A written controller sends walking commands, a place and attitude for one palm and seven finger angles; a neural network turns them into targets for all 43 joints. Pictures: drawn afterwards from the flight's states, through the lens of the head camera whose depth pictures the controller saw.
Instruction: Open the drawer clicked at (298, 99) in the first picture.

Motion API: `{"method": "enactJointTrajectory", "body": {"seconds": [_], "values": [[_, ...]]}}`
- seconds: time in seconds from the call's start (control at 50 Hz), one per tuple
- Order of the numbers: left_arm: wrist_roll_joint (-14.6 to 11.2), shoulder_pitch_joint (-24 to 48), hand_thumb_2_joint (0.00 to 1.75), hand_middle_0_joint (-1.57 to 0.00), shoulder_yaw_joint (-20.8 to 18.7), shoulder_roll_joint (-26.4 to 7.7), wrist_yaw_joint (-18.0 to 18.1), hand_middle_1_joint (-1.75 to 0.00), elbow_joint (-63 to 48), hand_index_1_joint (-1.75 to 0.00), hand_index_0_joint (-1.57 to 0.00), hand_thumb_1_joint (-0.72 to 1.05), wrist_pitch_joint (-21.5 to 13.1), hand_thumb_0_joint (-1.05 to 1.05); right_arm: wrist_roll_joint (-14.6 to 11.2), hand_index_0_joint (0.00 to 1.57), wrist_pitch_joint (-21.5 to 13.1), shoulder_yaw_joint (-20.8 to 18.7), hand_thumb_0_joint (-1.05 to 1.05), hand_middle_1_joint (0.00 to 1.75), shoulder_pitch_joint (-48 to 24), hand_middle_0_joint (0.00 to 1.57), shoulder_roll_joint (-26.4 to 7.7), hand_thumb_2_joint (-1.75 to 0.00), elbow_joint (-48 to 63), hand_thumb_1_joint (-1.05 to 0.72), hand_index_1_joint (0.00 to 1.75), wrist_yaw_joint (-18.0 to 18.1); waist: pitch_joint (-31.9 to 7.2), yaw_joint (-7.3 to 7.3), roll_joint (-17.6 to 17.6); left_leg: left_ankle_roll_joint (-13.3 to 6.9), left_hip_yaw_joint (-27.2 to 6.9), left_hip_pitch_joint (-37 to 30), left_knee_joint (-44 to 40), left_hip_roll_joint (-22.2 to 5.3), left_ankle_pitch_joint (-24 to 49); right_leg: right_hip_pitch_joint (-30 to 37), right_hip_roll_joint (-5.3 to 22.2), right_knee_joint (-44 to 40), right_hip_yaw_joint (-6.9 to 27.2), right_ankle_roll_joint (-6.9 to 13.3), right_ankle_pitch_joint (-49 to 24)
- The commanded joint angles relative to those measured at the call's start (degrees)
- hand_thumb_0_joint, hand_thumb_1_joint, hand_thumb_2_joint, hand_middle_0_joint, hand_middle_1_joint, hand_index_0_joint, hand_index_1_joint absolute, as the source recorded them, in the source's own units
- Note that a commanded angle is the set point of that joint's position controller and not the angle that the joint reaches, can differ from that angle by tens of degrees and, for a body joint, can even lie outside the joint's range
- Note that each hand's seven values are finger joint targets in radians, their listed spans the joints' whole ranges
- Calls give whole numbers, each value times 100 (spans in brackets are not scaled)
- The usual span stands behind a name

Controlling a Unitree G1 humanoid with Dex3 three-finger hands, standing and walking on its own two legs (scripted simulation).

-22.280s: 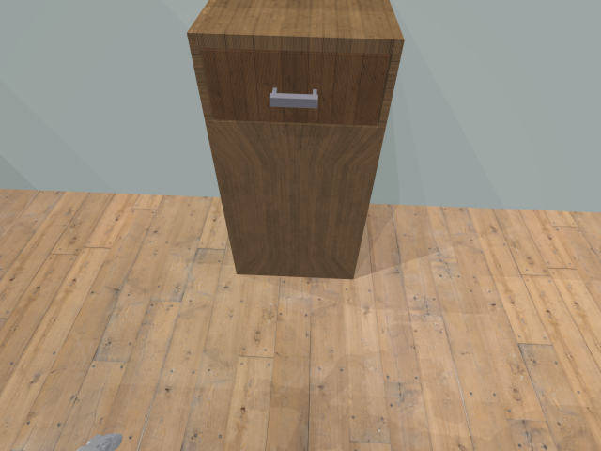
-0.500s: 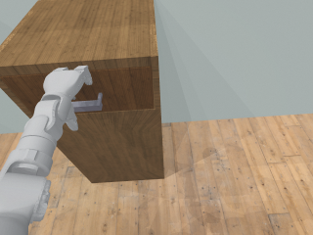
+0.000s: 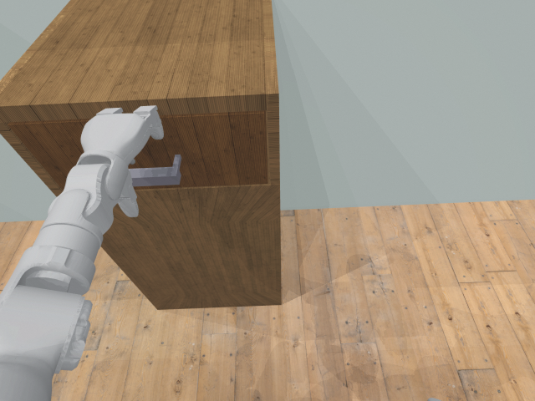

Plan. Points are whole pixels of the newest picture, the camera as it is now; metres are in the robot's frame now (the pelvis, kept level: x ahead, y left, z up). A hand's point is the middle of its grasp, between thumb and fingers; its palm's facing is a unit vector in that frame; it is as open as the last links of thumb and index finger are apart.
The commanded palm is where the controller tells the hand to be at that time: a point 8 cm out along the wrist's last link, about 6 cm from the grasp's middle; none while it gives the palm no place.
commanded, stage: lower the fingers behind the handle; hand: left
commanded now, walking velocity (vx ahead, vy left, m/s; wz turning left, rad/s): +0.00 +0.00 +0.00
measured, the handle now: (149, 168) +0.50 +0.23 +0.05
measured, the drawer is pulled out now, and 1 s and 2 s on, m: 0.00 0.00 0.00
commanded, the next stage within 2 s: lift the fingers back up to retry in 1.38 s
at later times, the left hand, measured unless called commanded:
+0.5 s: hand (133, 162) +0.45 +0.23 +0.11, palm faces +0.02 -0.01 -1.00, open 13.6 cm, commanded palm +0.44 +0.24 +0.12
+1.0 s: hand (129, 185) +0.45 +0.25 +0.06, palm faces -0.04 +0.01 -1.00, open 13.9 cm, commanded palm +0.44 +0.25 +0.09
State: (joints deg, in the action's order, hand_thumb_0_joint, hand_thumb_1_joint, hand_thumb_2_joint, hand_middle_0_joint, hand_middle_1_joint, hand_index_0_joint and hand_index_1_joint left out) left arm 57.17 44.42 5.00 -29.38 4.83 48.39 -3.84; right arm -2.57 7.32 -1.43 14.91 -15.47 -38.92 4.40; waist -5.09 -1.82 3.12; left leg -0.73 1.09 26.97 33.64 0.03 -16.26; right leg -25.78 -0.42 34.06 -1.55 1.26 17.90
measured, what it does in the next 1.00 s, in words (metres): stands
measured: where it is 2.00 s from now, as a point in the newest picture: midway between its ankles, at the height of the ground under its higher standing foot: outside the picture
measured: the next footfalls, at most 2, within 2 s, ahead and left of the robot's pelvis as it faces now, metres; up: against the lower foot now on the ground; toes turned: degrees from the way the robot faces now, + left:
none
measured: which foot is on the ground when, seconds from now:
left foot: down 0.00-1.00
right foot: down 0.00-1.00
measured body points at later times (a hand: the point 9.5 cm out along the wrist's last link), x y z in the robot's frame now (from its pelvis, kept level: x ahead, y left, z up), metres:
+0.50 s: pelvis -0.03 +0.00 -0.01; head +0.03 -0.01 +0.44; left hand +0.45 +0.22 +0.16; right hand +0.02 -0.27 -0.14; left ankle +0.00 +0.11 -0.73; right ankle -0.02 -0.10 -0.73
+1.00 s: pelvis -0.04 +0.01 -0.02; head +0.04 +0.01 +0.42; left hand +0.44 +0.25 +0.11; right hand -0.01 -0.26 -0.14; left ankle +0.00 +0.11 -0.73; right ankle -0.02 -0.10 -0.73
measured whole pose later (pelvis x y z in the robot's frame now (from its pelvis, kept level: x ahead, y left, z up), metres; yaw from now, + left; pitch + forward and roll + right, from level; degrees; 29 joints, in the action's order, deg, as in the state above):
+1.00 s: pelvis -0.04 +0.01 -0.02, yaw -1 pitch +15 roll -1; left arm 59.6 50.1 4.7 -32.9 8.8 56.3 -3.7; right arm -2.2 4.5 -1.0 20.5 -15.8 -36.8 4.9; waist -5.3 -4.9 2.1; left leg -1.9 1.7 42.0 44.1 -0.4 -17.0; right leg -40.2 -0.6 42.9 -1.0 0.3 17.6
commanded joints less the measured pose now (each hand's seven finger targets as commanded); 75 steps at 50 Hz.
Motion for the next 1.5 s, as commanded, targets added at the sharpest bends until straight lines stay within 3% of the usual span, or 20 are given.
{"method": "enactJointTrajectory", "body": {"seconds": [0.0, 0.14, 0.22, 0.24, 0.3, 0.4, 0.48, 0.6, 0.78, 0.82, 0.88, 0.96, 1.0, 1.1, 1.14, 1.2, 1.24, 1.32, 1.38, 1.48], "values": [[34, 2481, 30, -30, -645, -1730, 145, -120, -448, -120, -30, -50, 256, 0, 3, 20, -148, -263, 0, 30, 273, 20, -839, -90, 527, -90, 30, 74, -1584, -141, -469, -214, 85, -562, -191, 179, 1111, 628, -68, -450, 123, 32, -1283], [86, 2442, 30, -30, -408, -1513, 163, -120, -122, -120, -30, -50, 307, 0, -8, 20, -149, -248, 0, 30, 359, 20, -840, -90, 566, -90, 30, 71, -1368, -213, -488, -207, 97, -325, -143, 156, 685, 311, -62, -444, 129, 4, -851], [128, 2297, 30, -30, -492, -1658, 177, -120, 23, -120, -30, -50, 309, 0, -18, 20, -142, -245, 0, 30, 425, 20, -855, -90, 609, -90, 30, 81, -1387, -182, -566, -213, 110, -131, -115, 165, 475, 313, -57, -451, 162, -6, -649], [130, 2284, 30, -30, -317, -1456, 176, -120, 146, -120, -30, -50, 347, 0, -18, 20, -154, -236, 0, 30, 430, 20, -856, -90, 603, -90, 30, 79, -1166, -257, -584, -214, 108, -107, -120, 151, 373, 128, -64, -474, 134, -5, -537], [152, 2392, 30, -30, -467, -1691, 190, -120, 217, -120, -30, -50, 346, 0, -24, 20, -174, -239, 0, 30, 494, 20, -906, -90, 585, -90, 30, 88, -1147, -259, -646, -218, 95, 25, -105, 146, 186, 66, -72, -496, 154, -6, -278], [193, 2319, 30, -30, -341, -1591, 203, -120, 428, -120, -30, -50, 418, 0, -27, 20, -200, -237, 0, 30, 618, 20, -911, -90, 582, -90, 30, 75, -1200, -271, -610, -220, 98, 142, -44, 147, 75, -72, -92, -443, 135, 2, -140], [228, 2492, 30, -30, -99, -1435, 222, -120, 674, -120, -30, -50, 517, 0, -43, 20, -255, -214, 0, 30, 643, 20, -938, -90, 561, -90, 30, 87, -879, -420, -656, -217, 101, 332, -30, 137, -385, -461, -80, -475, 139, -29, 305], [278, 2472, 30, -30, -64, -1365, 223, -120, 781, -120, -30, -50, 588, 0, -20, 20, -284, -230, 0, 30, 787, 20, -950, -90, 556, -90, 30, 63, -1126, -396, -513, -217, 90, 320, 69, 131, -340, -564, -116, -358, 98, 6, 261], [213, 2291, 30, -30, -35, -1406, 133, -120, 980, -120, -30, -50, 538, 0, -35, 20, -347, -180, 0, 30, 735, 20, -976, -90, 693, -90, 30, 122, -858, -432, -744, -223, 107, 711, 164, 144, -734, -738, -97, -335, 125, -30, 631], [174, 2425, 30, -30, -340, -1733, 152, -120, 643, -120, -30, -50, 260, 0, -13, 20, -359, -201, 0, 30, 837, 20, -958, -90, 689, -90, 30, 147, -1207, -382, -606, -250, 80, 683, 259, 140, -614, -640, -96, -185, 165, -30, 482], [264, 2357, 30, -30, -155, -1433, 256, -120, 711, -120, -30, -50, 241, 0, -5, 20, -394, -221, 0, 30, 881, 20, -945, -90, 674, -90, 30, 128, -1068, -456, -584, -232, 32, 681, 303, 115, -728, -997, -138, -107, 82, -18, 565], [189, 2803, 30, -30, -459, -1615, 503, -120, -5, -120, -30, -50, -215, 0, 64, 20, -462, -303, 0, 30, 1062, 20, -869, -90, 623, -90, 30, 133, -1906, -469, -254, -274, -76, 411, 560, 131, -418, -952, -166, 162, 128, 8, 261], [167, 2625, 30, -30, -313, -1314, 595, -120, 258, -120, -30, -50, -68, 0, 72, 20, -453, -326, 0, 30, 1143, 20, -864, -90, 528, -90, 30, 86, -1919, -498, -286, -265, -108, 299, 571, 103, -203, -1042, -210, 173, 59, 20, 104], [171, 2622, 30, -30, -433, -1403, 771, -120, 352, -120, -30, -50, 184, 0, 75, 20, -376, -338, 0, 30, 1175, 20, -909, -90, 409, -90, 30, -3, -1896, -447, -264, -226, -131, 237, 543, 67, 163, -1058, -241, 188, -16, 42, -144], [204, 2694, 30, -30, -172, -1088, 825, -120, 480, -120, -30, -50, 327, 0, 64, 20, -355, -334, 0, 30, 1151, 20, -879, -90, 370, -90, 30, -45, -1657, -514, -224, -220, -142, 199, 486, 57, 89, -1228, -253, 154, -57, 36, -67], [238, 2777, 30, -30, -355, -1317, 854, -120, 452, -120, -30, -50, 440, 0, 70, 20, -314, -326, 0, 30, 1102, 20, -909, -90, 348, -90, 30, -58, -1679, -461, -241, -221, -153, 162, 437, 54, 173, -1124, -251, 133, -60, 62, -111], [264, 2757, 30, -30, -104, -1021, 853, -120, 597, -120, -30, -50, 559, 0, 61, 20, -285, -313, 0, 30, 1066, 20, -874, -90, 367, -90, 30, -76, -1482, -524, -255, -213, -161, 134, 385, 51, 22, -1231, -250, 103, -84, 53, 1], [312, 2753, 30, -30, -258, -1209, 837, -120, 536, -120, -30, -50, 592, 0, 69, 20, -269, -296, 0, 30, 1004, 20, -876, -90, 407, -90, 30, -56, -1612, -457, -295, -218, -175, 65, 337, 50, 28, -1089, -234, 104, -75, 64, 1], [314, 2807, 30, -30, 8, -849, 796, -120, 511, -120, -30, -50, 593, 0, 77, 20, -283, -301, 0, 30, 937, 20, -834, -90, 447, -90, 30, -57, -1462, -515, -237, -207, -194, 9, 311, 41, -123, -1229, -229, 94, -87, 63, 93], [337, 2910, 30, -30, -55, -938, 767, -120, 314, -120, -30, -50, 544, 0, 86, 20, -319, -301, 0, 30, 914, 20, -835, -90, 492, -90, 30, -42, -1584, -478, -149, -207, -210, -47, 316, 49, -141, -1172, -218, 110, -68, 70, 108]]}}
